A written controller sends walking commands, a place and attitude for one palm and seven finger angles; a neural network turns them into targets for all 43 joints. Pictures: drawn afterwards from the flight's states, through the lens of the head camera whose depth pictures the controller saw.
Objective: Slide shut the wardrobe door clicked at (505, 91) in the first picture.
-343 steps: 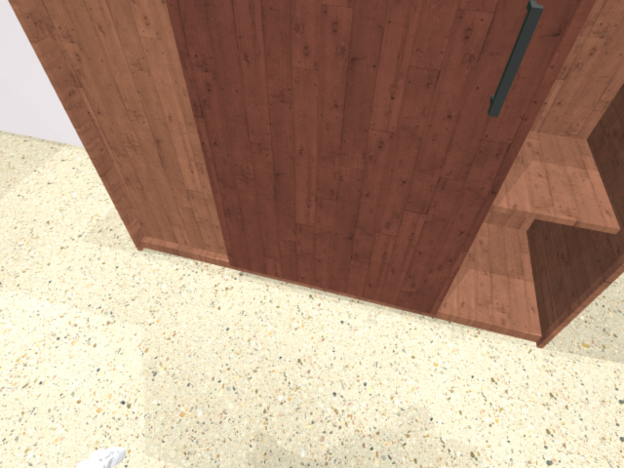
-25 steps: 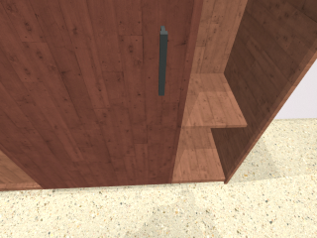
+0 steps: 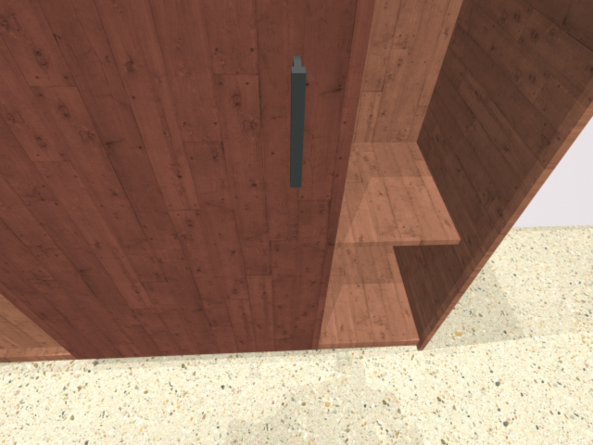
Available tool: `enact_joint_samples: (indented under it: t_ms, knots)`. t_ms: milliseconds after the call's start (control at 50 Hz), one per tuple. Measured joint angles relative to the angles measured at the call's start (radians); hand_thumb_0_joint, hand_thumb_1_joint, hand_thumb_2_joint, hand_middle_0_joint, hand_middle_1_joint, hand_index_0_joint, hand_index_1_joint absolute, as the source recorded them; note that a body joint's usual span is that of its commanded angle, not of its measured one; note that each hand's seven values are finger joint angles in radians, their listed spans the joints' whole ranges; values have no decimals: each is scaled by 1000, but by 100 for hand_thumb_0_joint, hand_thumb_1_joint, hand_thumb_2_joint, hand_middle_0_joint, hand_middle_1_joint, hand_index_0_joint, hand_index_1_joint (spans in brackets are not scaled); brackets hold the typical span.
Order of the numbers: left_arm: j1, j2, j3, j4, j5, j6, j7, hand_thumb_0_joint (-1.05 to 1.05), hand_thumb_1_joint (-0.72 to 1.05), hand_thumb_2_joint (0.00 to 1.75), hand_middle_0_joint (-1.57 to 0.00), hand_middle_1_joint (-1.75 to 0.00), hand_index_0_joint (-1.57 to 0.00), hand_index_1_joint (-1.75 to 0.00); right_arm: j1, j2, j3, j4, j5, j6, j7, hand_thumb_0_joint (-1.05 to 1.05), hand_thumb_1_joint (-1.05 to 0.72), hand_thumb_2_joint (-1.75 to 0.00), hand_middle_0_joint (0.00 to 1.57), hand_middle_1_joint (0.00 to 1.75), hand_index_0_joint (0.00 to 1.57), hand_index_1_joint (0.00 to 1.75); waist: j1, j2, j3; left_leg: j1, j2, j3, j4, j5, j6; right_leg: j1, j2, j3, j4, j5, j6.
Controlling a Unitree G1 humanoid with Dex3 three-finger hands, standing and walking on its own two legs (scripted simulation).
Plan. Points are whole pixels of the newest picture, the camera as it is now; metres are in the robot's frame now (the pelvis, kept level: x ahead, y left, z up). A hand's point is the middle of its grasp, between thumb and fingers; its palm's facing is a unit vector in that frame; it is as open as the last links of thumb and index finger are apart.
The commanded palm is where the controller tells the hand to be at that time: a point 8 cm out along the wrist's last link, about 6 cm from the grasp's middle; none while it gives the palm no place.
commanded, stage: look again from close up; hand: left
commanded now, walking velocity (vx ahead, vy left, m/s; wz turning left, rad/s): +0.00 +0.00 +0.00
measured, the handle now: (296, 127) +0.51 +0.04 +0.18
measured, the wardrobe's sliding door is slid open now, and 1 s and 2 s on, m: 0.36 0.36 0.36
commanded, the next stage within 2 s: shuffle to correct the standing spot in 0.36 s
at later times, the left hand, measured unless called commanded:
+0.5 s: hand out of the picture +0.06 +0.23 -0.16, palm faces -0.01 -0.95 -0.31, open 7.4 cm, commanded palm none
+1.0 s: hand out of the picture -0.03 +0.11 -0.19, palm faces +0.13 -0.98 -0.15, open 7.4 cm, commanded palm none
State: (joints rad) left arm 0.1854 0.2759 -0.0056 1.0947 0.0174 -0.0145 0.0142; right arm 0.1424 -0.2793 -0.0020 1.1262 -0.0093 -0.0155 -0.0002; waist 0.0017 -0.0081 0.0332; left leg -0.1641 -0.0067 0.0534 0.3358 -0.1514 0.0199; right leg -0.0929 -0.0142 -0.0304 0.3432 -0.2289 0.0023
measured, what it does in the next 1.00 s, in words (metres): shifts its weight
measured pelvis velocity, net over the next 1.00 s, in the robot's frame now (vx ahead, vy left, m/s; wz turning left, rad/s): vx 0.05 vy -0.05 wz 0.09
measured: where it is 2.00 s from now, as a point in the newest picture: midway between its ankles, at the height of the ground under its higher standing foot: outside the picture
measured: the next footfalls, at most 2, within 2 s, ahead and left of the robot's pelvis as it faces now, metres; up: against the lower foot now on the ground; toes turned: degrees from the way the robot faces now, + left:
right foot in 1.32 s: +0.13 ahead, -0.23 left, +0.00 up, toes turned +4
left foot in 1.56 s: +0.11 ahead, -0.05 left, +0.00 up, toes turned +10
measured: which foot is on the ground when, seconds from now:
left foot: down 0.00-1.00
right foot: down 0.00-1.00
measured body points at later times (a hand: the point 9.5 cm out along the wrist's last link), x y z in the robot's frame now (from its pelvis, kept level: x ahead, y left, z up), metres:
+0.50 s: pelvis +0.01 -0.01 +0.00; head +0.03 -0.01 +0.45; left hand +0.06 +0.28 -0.14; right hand +0.08 -0.29 -0.14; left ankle +0.02 +0.10 -0.75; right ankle -0.03 -0.12 -0.75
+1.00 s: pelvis +0.05 -0.05 -0.02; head +0.07 -0.03 +0.43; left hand -0.04 +0.16 -0.18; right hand +0.03 -0.27 -0.17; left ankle +0.02 +0.09 -0.74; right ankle -0.03 -0.12 -0.75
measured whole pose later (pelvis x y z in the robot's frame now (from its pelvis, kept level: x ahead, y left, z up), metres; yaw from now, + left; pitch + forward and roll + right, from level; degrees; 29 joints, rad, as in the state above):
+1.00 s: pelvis +0.05 -0.05 -0.02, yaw +5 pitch +0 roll -1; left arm 0.40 0.13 0.02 1.11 0.03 0.03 0.02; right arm 0.30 -0.12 -0.03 1.17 -0.02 0.02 -0.05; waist 0.00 -0.01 0.03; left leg -0.28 0.06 0.01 0.62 -0.35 0.00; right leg -0.10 0.05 -0.14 0.48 -0.39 -0.07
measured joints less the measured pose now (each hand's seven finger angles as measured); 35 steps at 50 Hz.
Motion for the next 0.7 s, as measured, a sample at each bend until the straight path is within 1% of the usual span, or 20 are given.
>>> enact_joint_samples:
  t_ms: [260, 520, 600, 700]
  knots:
    - [-11, 20, 4, 7, -1, 2, -5, 0, 90, 90, -21, -30, -20, -30, -12, -19, 6, 1, 0, -1, -2, 0, -90, -90, 20, 30, 20, 30, 3, 0, -4, 22, -1, -3, -21, -2, -4, 22, 1, -2, -20, -3, -3]
    - [-10, 23, 4, 15, -3, 3, -5, 0, 90, 90, -21, -30, -20, -30, -13, -23, 10, 6, -1, -1, -5, 0, -90, -90, 20, 30, 20, 30, 2, 0, -4, 30, 2, -6, -30, -5, -10, 31, 3, -5, -30, -8, -7]
    - [4, 4, -1, 26, -8, 10, 5, 0, 90, 90, -20, -30, -20, -30, -1, 3, 15, 16, -3, 4, -12, 0, -91, -90, 20, 30, 20, 30, -4, -5, -17, 30, 1, -13, -24, -14, -14, 34, 3, -12, -24, -19, -7]
    - [42, -44, -7, 35, -7, 20, 7, 0, 90, 90, -20, -30, -20, -30, 33, 65, 19, 31, -4, 10, -15, 0, -91, -90, 20, 30, 20, 30, -6, -17, -22, 22, 3, -26, 11, -39, -20, 33, 5, -25, 6, -47, -13]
